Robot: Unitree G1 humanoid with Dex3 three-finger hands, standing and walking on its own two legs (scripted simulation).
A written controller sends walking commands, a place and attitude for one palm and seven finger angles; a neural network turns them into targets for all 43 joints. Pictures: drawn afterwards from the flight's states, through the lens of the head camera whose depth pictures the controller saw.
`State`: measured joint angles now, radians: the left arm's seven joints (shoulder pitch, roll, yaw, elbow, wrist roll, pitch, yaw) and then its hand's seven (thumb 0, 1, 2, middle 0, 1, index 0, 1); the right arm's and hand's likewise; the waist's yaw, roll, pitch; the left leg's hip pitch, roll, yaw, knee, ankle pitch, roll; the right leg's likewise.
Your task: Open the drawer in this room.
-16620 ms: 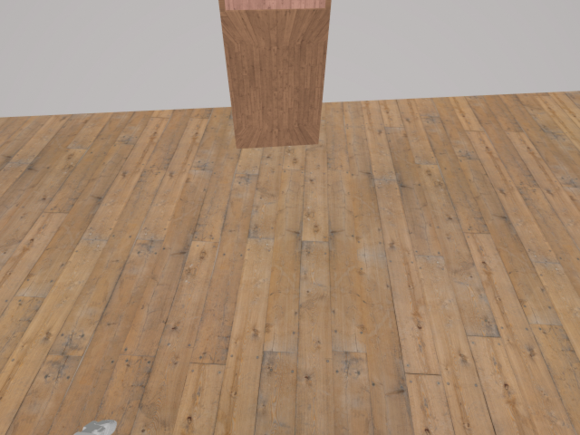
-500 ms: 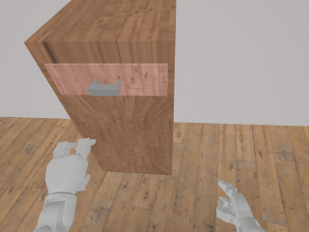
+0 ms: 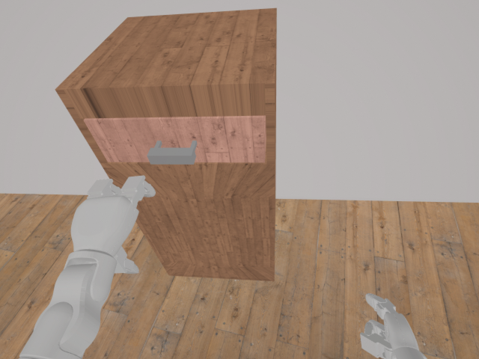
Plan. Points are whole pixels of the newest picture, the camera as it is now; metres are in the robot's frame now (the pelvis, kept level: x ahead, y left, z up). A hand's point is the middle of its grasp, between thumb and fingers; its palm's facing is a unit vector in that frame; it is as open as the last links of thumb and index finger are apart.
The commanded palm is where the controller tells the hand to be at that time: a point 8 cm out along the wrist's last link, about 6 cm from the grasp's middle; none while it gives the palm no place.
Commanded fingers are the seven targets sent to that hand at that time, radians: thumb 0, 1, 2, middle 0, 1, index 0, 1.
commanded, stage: raise the hand with hooked fingers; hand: left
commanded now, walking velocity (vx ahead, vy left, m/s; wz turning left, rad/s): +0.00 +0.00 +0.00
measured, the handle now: (174, 150) +0.54 +0.25 +0.03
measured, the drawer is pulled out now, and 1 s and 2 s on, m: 0.00 0.00 0.00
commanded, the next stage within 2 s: move the hooked fingers above the handle in 0.72 s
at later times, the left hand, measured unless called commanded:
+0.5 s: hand (109, 193) +0.31 +0.25 +0.15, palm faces +0.06 -0.06 -1.00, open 13.8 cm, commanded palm +0.27 +0.25 +0.20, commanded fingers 0.00 -0.50 0.30 -0.30 -1.20 -0.30 -1.20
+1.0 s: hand (119, 198) +0.31 +0.24 +0.13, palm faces +0.05 -0.05 -1.00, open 13.8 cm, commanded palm +0.30 +0.24 +0.19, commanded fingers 0.00 -0.50 0.30 -0.30 -1.20 -0.30 -1.20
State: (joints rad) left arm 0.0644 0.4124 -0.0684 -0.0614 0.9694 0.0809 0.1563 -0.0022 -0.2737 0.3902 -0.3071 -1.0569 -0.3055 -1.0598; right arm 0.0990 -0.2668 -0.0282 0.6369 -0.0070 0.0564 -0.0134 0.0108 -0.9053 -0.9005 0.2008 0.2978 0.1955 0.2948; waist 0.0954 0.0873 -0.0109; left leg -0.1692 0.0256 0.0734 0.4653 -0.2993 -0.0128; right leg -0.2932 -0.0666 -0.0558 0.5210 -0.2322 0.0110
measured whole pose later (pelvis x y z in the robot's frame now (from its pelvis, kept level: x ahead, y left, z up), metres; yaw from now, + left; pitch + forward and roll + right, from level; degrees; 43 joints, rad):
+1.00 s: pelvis -0.01 +0.00 +0.01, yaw +1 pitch +0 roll +1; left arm -0.22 0.50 -0.07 0.09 0.90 0.01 -0.04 0.00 -0.49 0.30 -0.32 -1.20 -0.32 -1.20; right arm 0.11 -0.27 0.00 0.64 0.02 0.08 -0.01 0.01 -0.90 -0.90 0.20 0.30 0.20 0.30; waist 0.10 0.10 0.01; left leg -0.12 0.02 0.05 0.36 -0.23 -0.01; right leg -0.23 -0.07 -0.08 0.39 -0.15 0.02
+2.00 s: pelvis +0.02 +0.01 +0.00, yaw +0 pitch +9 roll +1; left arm -0.70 0.47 -0.08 0.75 1.02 -0.07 0.09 0.00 -0.48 0.30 -0.32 -1.20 -0.32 -1.20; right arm 0.25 -0.27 -0.04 0.68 0.03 0.10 -0.02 0.01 -0.90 -0.90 0.20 0.30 0.20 0.30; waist 0.00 0.06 -0.06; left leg -0.33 0.03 0.07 0.48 -0.31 -0.01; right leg -0.44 -0.06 -0.05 0.51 -0.23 0.02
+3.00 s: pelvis +0.00 +0.00 -0.01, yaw +0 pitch +14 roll +0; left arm -0.96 0.55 -0.04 1.09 1.08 -0.10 0.18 0.00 -0.48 0.30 -0.36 -1.23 -0.36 -1.21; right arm 0.34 -0.29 -0.04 0.70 0.02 0.07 -0.05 0.00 -0.90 -0.90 0.20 0.30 0.20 0.30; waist -0.09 0.05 -0.08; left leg -0.51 0.04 0.07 0.58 -0.33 0.00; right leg -0.60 -0.06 -0.05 0.57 -0.22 0.01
